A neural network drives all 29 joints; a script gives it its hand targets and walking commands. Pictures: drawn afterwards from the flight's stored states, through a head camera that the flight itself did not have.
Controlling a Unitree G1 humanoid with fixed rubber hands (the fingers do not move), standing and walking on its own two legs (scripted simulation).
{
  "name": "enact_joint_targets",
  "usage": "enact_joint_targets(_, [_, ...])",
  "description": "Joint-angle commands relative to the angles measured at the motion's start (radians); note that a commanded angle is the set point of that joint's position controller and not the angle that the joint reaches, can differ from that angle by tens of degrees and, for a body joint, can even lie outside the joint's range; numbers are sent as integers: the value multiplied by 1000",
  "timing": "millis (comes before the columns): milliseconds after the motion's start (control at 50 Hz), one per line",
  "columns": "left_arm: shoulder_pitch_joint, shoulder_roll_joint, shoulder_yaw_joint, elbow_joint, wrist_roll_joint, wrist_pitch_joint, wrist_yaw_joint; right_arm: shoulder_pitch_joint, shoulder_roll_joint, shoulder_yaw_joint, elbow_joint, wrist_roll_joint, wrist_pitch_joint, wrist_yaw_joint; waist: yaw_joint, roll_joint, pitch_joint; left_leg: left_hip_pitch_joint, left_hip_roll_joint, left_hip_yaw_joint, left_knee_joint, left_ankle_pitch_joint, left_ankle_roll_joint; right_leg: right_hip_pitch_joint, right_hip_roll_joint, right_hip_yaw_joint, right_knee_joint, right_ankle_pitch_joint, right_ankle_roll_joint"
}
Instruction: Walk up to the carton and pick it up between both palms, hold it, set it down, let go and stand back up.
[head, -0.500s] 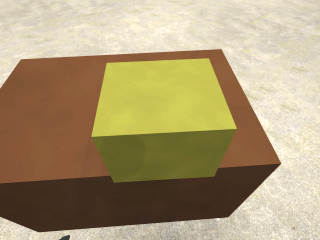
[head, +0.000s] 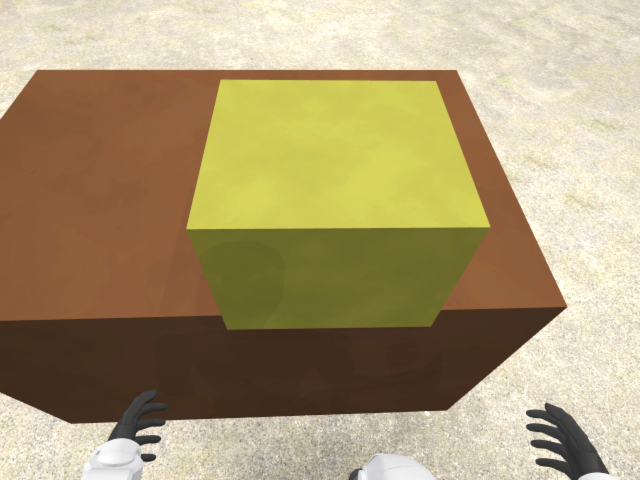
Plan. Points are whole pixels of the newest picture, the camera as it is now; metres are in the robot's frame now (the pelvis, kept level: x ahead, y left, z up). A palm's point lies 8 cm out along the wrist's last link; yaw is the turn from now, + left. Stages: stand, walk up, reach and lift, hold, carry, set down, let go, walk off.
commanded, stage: reach and lift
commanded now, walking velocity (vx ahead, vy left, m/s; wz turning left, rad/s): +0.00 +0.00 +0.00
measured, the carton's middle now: (329, 207) +0.47 -0.01 +0.04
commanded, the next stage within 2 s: none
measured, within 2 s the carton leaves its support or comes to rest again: neither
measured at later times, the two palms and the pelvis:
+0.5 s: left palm (112, 435) +0.18 +0.26 -0.03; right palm (558, 456) +0.14 -0.27 -0.05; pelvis +0.00 +0.00 +0.01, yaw -1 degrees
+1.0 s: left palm (109, 400) +0.21 +0.26 -0.01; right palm (555, 400) +0.19 -0.27 +0.00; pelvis +0.02 +0.01 +0.02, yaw +0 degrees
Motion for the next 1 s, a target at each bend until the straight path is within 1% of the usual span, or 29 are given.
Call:
enact_joint_targets(0, [-75,170,56,-147,-23,-54,25,-6,-147,-70,-155,-22,-19,4,0,39,-165,-307,-42,62,-214,65,22,311,12,53,-77,98,-2])
enact_joint_targets(20, [-73,174,56,-163,-29,-67,30,1,-135,-73,-186,-29,-23,4,-1,41,-170,-316,-41,68,-218,60,25,317,11,56,-73,89,0])
enact_joint_targets(60, [-68,173,53,-170,-47,-91,35,17,-121,-74,-212,-34,-23,3,-3,50,-172,-330,-44,72,-224,66,25,333,7,66,-79,97,0])
enact_joint_targets(80, [-64,173,51,-173,-56,-100,35,22,-118,-75,-228,-33,-23,2,0,48,-179,-332,-44,75,-226,63,26,334,4,71,-81,92,1])
enact_joint_targets(100, [-58,174,52,-179,-62,-111,37,31,-106,-77,-246,-40,-24,-1,-3,53,-182,-343,-43,79,-228,52,27,338,5,70,-78,78,5])
enact_joint_targets(180, [-25,167,51,-173,-78,-146,40,50,-109,-79,-278,-46,-23,-4,-1,52,-177,-393,-31,80,-259,30,40,386,17,64,-65,79,8])
enact_joint_targets(240, [-17,161,54,-145,-92,-172,37,47,-105,-68,-316,-52,-21,-7,8,26,-166,-441,-23,84,-285,-5,60,425,28,64,-64,51,13])
enact_joint_targets(260, [-9,151,52,-138,-95,-183,37,52,-101,-69,-324,-53,-20,-7,8,20,-156,-460,-19,83,-297,-15,66,445,32,63,-59,46,15])
enact_joint_targets(300, [-20,145,51,-136,-103,-205,39,43,-99,-68,-340,-51,-24,-7,18,17,-163,-494,-11,89,-316,-37,75,475,39,59,-49,44,16])
enact_joint_targets(320, [-20,141,52,-131,-104,-217,40,41,-100,-67,-345,-46,-26,-6,28,10,-163,-495,-13,90,-321,-29,77,483,37,63,-54,47,17])
enact_joint_targets(360, [-28,144,57,-122,-107,-235,38,48,-93,-55,-362,-39,-29,-6,32,-14,-166,-495,-19,92,-321,-25,79,487,35,67,-59,41,16])
enact_joint_targets(380, [-30,140,61,-123,-109,-245,37,43,-93,-52,-362,-26,-30,-6,41,-15,-167,-485,-22,90,-320,-12,76,483,31,73,-65,42,14])
enact_joint_targets(400, [-37,141,57,-129,-113,-251,37,34,-95,-52,-370,-19,-30,-5,42,-19,-162,-478,-24,86,-325,-14,79,480,31,72,-70,41,16])
enact_joint_targets(520, [-34,140,55,-134,-129,-297,36,24,-92,-37,-404,28,-39,-1,55,-38,-151,-384,-51,81,-334,39,64,423,16,76,-124,52,16])
enact_joint_targets(540, [-54,140,53,-142,-133,-306,37,24,-85,-29,-406,40,-40,-1,54,-37,-162,-365,-55,79,-327,54,57,412,9,83,-137,56,12])
enact_joint_targets(580, [-38,144,56,-170,-134,-319,39,36,-82,-33,-405,58,-43,-3,50,-26,-165,-320,-65,73,-327,89,47,386,2,86,-155,80,11])
enact_joint_targets(620, [-32,145,53,-183,-140,-334,40,48,-78,-28,-401,74,-48,-4,46,-32,-171,-281,-71,68,-327,112,41,364,-5,87,-177,91,10])
enact_joint_targets(680, [-34,153,54,-208,-149,-366,42,54,-73,-28,-411,98,-64,-4,40,-12,-192,-243,-80,64,-326,143,33,345,-10,88,-198,109,11])
enact_joint_targets(740, [-16,150,44,-233,-163,-402,47,64,-78,-27,-406,117,-88,-3,36,11,-227,-222,-80,54,-325,192,21,353,-8,90,-203,156,8])
enact_joint_targets(800, [-2,153,35,-245,-177,-442,46,59,-90,-39,-406,134,-113,-2,31,17,-243,-206,-83,44,-328,220,15,350,-3,91,-212,184,6])
enact_joint_targets(880, [0,147,15,-252,-201,-502,47,46,-108,-40,-408,155,-149,1,22,10,-268,-185,-82,29,-319,249,8,344,5,91,-216,209,3])
enact_joint_targets(900, [10,146,9,-248,-206,-516,48,45,-113,-45,-402,167,-157,5,28,17,-272,-190,-82,26,-318,257,5,344,7,92,-213,216,-1])
enact_joint_targets(920, [9,142,2,-241,-211,-530,50,37,-125,-45,-398,174,-164,9,25,13,-267,-189,-80,22,-322,265,3,341,10,90,-212,216,-3])
enact_joint_targets(940, [12,141,0,-246,-216,-544,51,29,-133,-48,-406,185,-173,14,31,9,-273,-181,-80,19,-318,282,1,336,13,88,-211,228,-3])
enact_joint_targets(980, [18,130,-12,-247,-225,-570,56,13,-160,-54,-392,214,-191,25,30,14,-284,-168,-79,16,-308,317,-4,327,17,85,-208,248,-10])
